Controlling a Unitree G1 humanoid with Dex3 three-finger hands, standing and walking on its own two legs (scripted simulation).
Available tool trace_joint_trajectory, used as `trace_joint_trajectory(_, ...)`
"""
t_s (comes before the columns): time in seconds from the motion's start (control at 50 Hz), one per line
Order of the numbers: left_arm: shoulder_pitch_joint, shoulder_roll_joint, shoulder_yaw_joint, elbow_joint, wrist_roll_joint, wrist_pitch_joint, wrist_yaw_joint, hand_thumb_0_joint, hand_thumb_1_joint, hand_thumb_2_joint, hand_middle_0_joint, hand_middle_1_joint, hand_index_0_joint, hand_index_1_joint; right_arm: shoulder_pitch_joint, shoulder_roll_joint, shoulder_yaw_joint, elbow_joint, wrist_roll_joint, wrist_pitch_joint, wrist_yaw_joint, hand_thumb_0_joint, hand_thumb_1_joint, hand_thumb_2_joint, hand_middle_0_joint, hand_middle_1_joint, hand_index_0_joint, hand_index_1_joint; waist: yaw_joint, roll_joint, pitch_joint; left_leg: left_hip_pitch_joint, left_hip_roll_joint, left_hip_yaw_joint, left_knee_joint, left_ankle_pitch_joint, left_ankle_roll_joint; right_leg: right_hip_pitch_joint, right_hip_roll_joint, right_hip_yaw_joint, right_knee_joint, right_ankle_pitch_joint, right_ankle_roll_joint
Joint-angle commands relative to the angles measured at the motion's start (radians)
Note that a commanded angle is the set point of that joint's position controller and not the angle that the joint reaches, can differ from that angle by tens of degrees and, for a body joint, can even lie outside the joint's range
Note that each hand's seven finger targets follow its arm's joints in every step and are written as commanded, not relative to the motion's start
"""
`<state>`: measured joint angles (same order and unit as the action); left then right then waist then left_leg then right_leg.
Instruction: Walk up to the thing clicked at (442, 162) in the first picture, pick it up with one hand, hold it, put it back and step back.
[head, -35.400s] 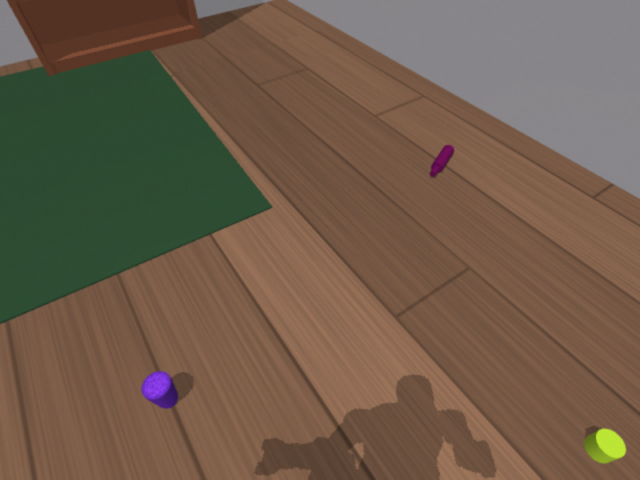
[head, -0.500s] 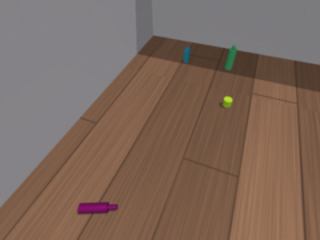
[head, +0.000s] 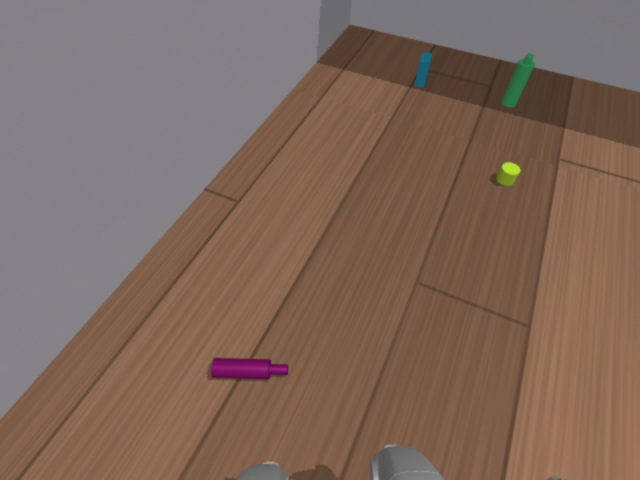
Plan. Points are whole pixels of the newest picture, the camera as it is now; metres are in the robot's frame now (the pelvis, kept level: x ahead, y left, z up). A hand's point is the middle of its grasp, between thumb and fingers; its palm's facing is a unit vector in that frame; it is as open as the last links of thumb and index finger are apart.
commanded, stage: walk up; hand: left
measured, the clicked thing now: (250, 368) +0.47 +0.23 -0.72
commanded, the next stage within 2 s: stand in 1.30 s
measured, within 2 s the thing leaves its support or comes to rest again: neither
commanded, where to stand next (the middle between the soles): +0.08 +0.01 m, yaw -4 degrees
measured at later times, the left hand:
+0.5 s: hand (129, 474) +0.15 +0.27 -0.13, palm faces -0.13 -0.94 -0.32, open 7.4 cm
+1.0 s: hand out of the picture +0.12 +0.26 -0.13, palm faces -0.16 -0.93 -0.34, open 7.4 cm
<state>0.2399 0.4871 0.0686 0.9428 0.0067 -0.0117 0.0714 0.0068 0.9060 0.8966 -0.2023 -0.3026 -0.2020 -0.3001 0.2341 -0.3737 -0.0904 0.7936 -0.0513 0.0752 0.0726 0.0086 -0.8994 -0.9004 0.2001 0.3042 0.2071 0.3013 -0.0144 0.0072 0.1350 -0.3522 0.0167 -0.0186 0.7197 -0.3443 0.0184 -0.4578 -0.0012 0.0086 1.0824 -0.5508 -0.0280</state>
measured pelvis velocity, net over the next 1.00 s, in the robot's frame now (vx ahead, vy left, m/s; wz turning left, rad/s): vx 0.02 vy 0.02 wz -0.13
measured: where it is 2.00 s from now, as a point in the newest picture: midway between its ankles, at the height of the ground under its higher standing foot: outside the picture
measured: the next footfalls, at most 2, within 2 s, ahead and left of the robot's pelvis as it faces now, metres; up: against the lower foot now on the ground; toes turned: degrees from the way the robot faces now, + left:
right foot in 0.14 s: +0.04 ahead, -0.07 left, +0.00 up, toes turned -2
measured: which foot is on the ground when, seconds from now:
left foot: down 0.00-1.00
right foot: up 0.00-0.12, down 0.14-1.00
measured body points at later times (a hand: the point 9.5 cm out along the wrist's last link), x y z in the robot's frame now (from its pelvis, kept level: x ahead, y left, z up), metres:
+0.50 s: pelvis +0.02 +0.03 +0.02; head +0.03 +0.04 +0.47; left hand +0.16 +0.32 -0.10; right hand +0.10 -0.28 -0.09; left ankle +0.03 +0.12 -0.72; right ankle +0.00 -0.07 -0.72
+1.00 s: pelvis +0.02 +0.02 +0.03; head +0.04 +0.02 +0.48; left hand +0.13 +0.31 -0.10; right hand +0.06 -0.29 -0.10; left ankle +0.03 +0.12 -0.72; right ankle +0.00 -0.07 -0.72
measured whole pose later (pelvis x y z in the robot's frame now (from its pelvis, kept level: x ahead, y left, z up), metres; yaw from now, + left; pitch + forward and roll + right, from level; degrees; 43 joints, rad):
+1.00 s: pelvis +0.02 +0.02 +0.03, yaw -7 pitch -2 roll +0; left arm 0.12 0.35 0.00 1.13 0.01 0.00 -0.01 0.01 0.90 0.90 -0.20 -0.30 -0.20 -0.30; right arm 0.11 -0.35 -0.02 1.12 -0.01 -0.03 0.00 0.01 -0.90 -0.90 0.20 0.30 0.21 0.30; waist -0.01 0.01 0.07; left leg -0.08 0.01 0.12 0.30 -0.19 0.02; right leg -0.08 0.06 0.06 0.31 -0.19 -0.04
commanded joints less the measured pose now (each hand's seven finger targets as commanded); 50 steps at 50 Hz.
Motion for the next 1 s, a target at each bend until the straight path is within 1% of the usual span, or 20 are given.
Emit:
trace_joint_trajectory(0.0, 0.034, 0.132, 0.036, -0.067, 0.025, -0.03, -0.025, 0.0, 0.9, 0.9, -0.2, -0.3, -0.2, -0.3, 0.029, -0.27, -0.062, -0.072, 0.02, -0.059, -0.049, 0.0, -0.9, -0.9, 0.2, 0.3, 0.2, 0.3, -0.008, 0.11, -0.111, 0.128, 0.299, -0.361, -0.292, 0.152, 0.242, 0.047, -0.019, 0.025, -0.22, -0.018, 0.011)
trace_joint_trajectory(0.04, 0.037, 0.114, 0.034, -0.07, 0.025, -0.027, -0.034, 0.0, 0.9, 0.9, -0.2, -0.3, -0.2, -0.3, -0.003, -0.276, -0.047, -0.067, 0.032, -0.076, -0.061, 0.0, -0.9, -0.9, 0.2, 0.3, 0.2, 0.3, 0.013, 0.093, -0.107, 0.097, 0.313, -0.337, -0.261, 0.275, 0.226, 0.128, -0.012, 0.024, -0.322, 0.031, -0.009)
trace_joint_trajectory(0.08, 0.091, 0.089, 0.033, -0.054, 0.024, -0.03, -0.037, 0.0, 0.9, 0.9, -0.2, -0.3, -0.2, -0.3, -0.051, -0.253, -0.027, -0.067, 0.046, -0.084, -0.069, 0.0, -0.9, -0.9, 0.2, 0.3, 0.2, 0.3, 0.06, 0.077, -0.139, 0.059, 0.282, -0.263, -0.18, 0.365, 0.176, 0.289, -0.009, 0.026, -0.566, 0.202, -0.035)
trace_joint_trajectory(0.1, 0.084, 0.12, 0.041, -0.055, 0.032, -0.037, -0.035, 0.0, 0.9, 0.9, -0.2, -0.3, -0.2, -0.3, -0.041, -0.211, -0.009, -0.061, 0.054, -0.088, -0.071, 0.0, -0.9, -0.9, 0.2, 0.3, 0.2, 0.3, 0.06, 0.015, -0.153, 0.006, 0.226, -0.207, -0.135, 0.327, 0.11, 0.377, -0.045, 0.112, -0.668, 0.297, -0.055)
trace_joint_trajectory(0.12, 0.051, 0.174, 0.046, -0.075, 0.043, -0.046, -0.037, 0.0, 0.9, 0.9, -0.2, -0.3, -0.2, -0.3, -0.029, -0.174, 0.006, -0.061, 0.065, -0.092, -0.072, 0.0, -0.9, -0.9, 0.2, 0.3, 0.2, 0.3, 0.035, -0.114, -0.166, -0.042, 0.12, -0.122, -0.041, 0.211, 0.037, 0.398, -0.181, 0.347, -0.731, 0.393, -0.12)
trace_joint_trajectory(0.14, -0.047, 0.188, 0.041, -0.09, 0.023, -0.044, -0.048, 0.0, 0.9, 0.9, -0.2, -0.3, -0.2, -0.3, -0.034, -0.181, -0.001, -0.032, 0.062, -0.086, -0.076, 0.0, -0.9, -0.9, 0.2, 0.3, 0.2, 0.3, 0.002, -0.099, -0.112, 0.024, 0.014, 0.0, -0.038, -0.048, 0.002, 0.257, -0.285, 0.402, -0.714, 0.366, -0.221)
trace_joint_trajectory(0.16, -0.085, 0.169, 0.025, -0.109, 0.018, -0.041, -0.058, 0.0, 0.9, 0.9, -0.2, -0.3, -0.2, -0.3, -0.004, -0.196, -0.009, 0.004, 0.055, -0.088, -0.083, 0.0, -0.9, -0.9, 0.2, 0.3, 0.2, 0.3, -0.017, -0.074, -0.108, 0.161, 0.022, -0.013, -0.065, -0.115, 0.008, 0.131, -0.292, 0.386, -0.67, 0.417, -0.234)
trace_joint_trajectory(0.18, -0.084, 0.128, 0.01, -0.101, 0.01, -0.037, -0.062, 0.0, 0.9, 0.9, -0.2, -0.3, -0.2, -0.3, 0.003, -0.197, -0.006, 0.023, 0.052, -0.098, -0.084, 0.0, -0.9, -0.9, 0.2, 0.3, 0.2, 0.3, -0.026, -0.034, -0.104, 0.213, 0.035, -0.044, -0.178, -0.029, 0.017, 0.109, -0.235, 0.297, -0.642, 0.459, -0.177)
trace_joint_trajectory(0.2, -0.085, 0.107, 0.002, -0.091, 0.005, -0.035, -0.063, 0.0, 0.9, 0.9, -0.2, -0.3, -0.2, -0.3, -0.018, -0.21, -0.008, 0.033, 0.051, -0.109, -0.081, 0.0, -0.9, -0.9, 0.2, 0.3, 0.2, 0.3, -0.02, -0.023, -0.126, 0.24, 0.077, -0.086, -0.241, 0.107, 0.037, 0.134, -0.161, 0.212, -0.612, 0.498, -0.11)
trace_joint_trajectory(0.22, -0.067, 0.089, -0.003, -0.079, 0.001, -0.029, -0.066, 0.0, 0.9, 0.9, -0.2, -0.3, -0.2, -0.3, -0.041, -0.223, -0.004, 0.035, 0.046, -0.12, -0.081, 0.0, -0.9, -0.9, 0.2, 0.3, 0.2, 0.3, 0.0, -0.027, -0.132, 0.232, 0.147, -0.169, -0.304, 0.183, 0.07, 0.153, -0.09, 0.155, -0.571, 0.496, -0.052)
trace_joint_trajectory(0.24, -0.059, 0.088, -0.001, -0.063, 0.001, -0.025, -0.066, 0.0, 0.9, 0.9, -0.2, -0.3, -0.2, -0.3, -0.047, -0.236, 0.002, 0.043, 0.048, -0.127, -0.082, 0.0, -0.9, -0.9, 0.2, 0.3, 0.2, 0.3, 0.011, -0.034, -0.164, 0.23, 0.215, -0.236, -0.318, 0.233, 0.117, 0.2, -0.053, 0.122, -0.527, 0.427, -0.03)
trace_joint_trajectory(0.26, -0.055, 0.089, -0.001, -0.049, 0.001, -0.02, -0.066, 0.0, 0.9, 0.9, -0.2, -0.3, -0.2, -0.3, -0.053, -0.241, 0.005, 0.056, 0.049, -0.133, -0.082, 0.0, -0.9, -0.9, 0.2, 0.3, 0.2, 0.3, 0.02, -0.04, -0.167, 0.235, 0.24, -0.24, -0.325, 0.295, 0.133, 0.219, -0.045, 0.118, -0.527, 0.386, -0.026)
trace_joint_trajectory(0.28, -0.06, 0.079, -0.004, -0.041, 0.001, -0.019, -0.066, 0.0, 0.9, 0.9, -0.2, -0.3, -0.2, -0.3, -0.067, -0.242, 0.009, 0.065, 0.047, -0.136, -0.084, 0.0, -0.9, -0.9, 0.2, 0.3, 0.2, 0.3, 0.022, -0.016, -0.155, 0.225, 0.244, -0.216, -0.334, 0.346, 0.126, 0.237, -0.046, 0.116, -0.549, 0.384, -0.027)
trace_joint_trajectory(0.32, -0.077, 0.073, -0.009, -0.027, -0.005, -0.018, -0.068, 0.0, 0.9, 0.9, -0.2, -0.3, -0.2, -0.3, -0.09, -0.226, 0.017, 0.082, 0.048, -0.138, -0.087, 0.0, -0.9, -0.9, 0.2, 0.3, 0.2, 0.3, 0.024, 0.04, -0.15, 0.222, 0.206, -0.144, -0.357, 0.405, 0.071, 0.283, -0.061, 0.129, -0.597, 0.442, -0.037)
trace_joint_trajectory(0.34, -0.081, 0.07, -0.014, -0.017, -0.01, -0.017, -0.07, 0.0, 0.9, 0.9, -0.2, -0.3, -0.2, -0.3, -0.111, -0.222, 0.019, 0.09, 0.047, -0.138, -0.088, 0.0, -0.9, -0.9, 0.2, 0.3, 0.2, 0.3, 0.026, 0.072, -0.146, 0.226, 0.185, -0.115, -0.369, 0.395, 0.047, 0.289, -0.066, 0.133, -0.612, 0.465, -0.038)
trace_joint_trajectory(0.38, -0.084, 0.071, -0.017, 0.007, -0.01, -0.015, -0.071, 0.0, 0.9, 0.9, -0.2, -0.3, -0.2, -0.3, -0.143, -0.207, 0.024, 0.103, 0.049, -0.135, -0.089, 0.0, -0.9, -0.9, 0.2, 0.3, 0.2, 0.3, 0.03, 0.072, -0.152, 0.232, 0.167, -0.081, -0.383, 0.321, 0.042, 0.321, -0.076, 0.138, -0.645, 0.506, -0.039)
trace_joint_trajectory(0.42, -0.115, 0.072, -0.023, 0.018, -0.008, -0.017, -0.073, 0.0, 0.9, 0.9, -0.2, -0.3, -0.2, -0.3, -0.146, -0.198, 0.032, 0.122, 0.048, -0.134, -0.087, 0.0, -0.9, -0.9, 0.2, 0.3, 0.2, 0.3, 0.023, 0.046, -0.16, 0.251, 0.146, -0.052, -0.392, 0.332, 0.026, 0.337, -0.086, 0.153, -0.678, 0.561, -0.037)
trace_joint_trajectory(0.66, -0.189, 0.073, -0.029, 0.095, -0.001, -0.015, -0.072, 0.0, 0.9, 0.9, -0.2, -0.3, -0.2, -0.3, -0.2, -0.197, 0.034, 0.213, 0.041, -0.132, -0.081, 0.0, -0.9, -0.9, 0.2, 0.3, 0.2, 0.3, 0.012, -0.012, -0.14, 0.305, 0.132, -0.015, -0.461, 0.225, 0.013, 0.323, -0.097, 0.169, -0.79, 0.554, -0.021)
trace_joint_trajectory(0.86, -0.183, 0.08, -0.022, 0.122, 0.003, -0.016, -0.067, 0.0, 0.9, 0.9, -0.2, -0.3, -0.2, -0.3, -0.201, -0.195, 0.029, 0.243, 0.04, -0.126, -0.081, 0.0, -0.9, -0.9, 0.2, 0.3, 0.2, 0.3, 0.005, -0.021, -0.164, 0.36, 0.134, -0.005, -0.459, 0.232, 0.01, 0.312, -0.101, 0.17, -0.818, 0.566, -0.016)
trace_joint_trajectory(0.98, -0.177, 0.072, -0.023, 0.127, 0.001, -0.019, -0.064, 0.0, 0.9, 0.9, -0.2, -0.3, -0.2, -0.3, -0.19, -0.188, 0.031, 0.258, 0.041, -0.123, -0.082, 0.0, -0.9, -0.9, 0.2, 0.3, 0.2, 0.3, 0.004, -0.015, -0.18, 0.382, 0.136, 0.002, -0.456, 0.276, 0.009, 0.317, -0.108, 0.177, -0.821, 0.617, -0.016)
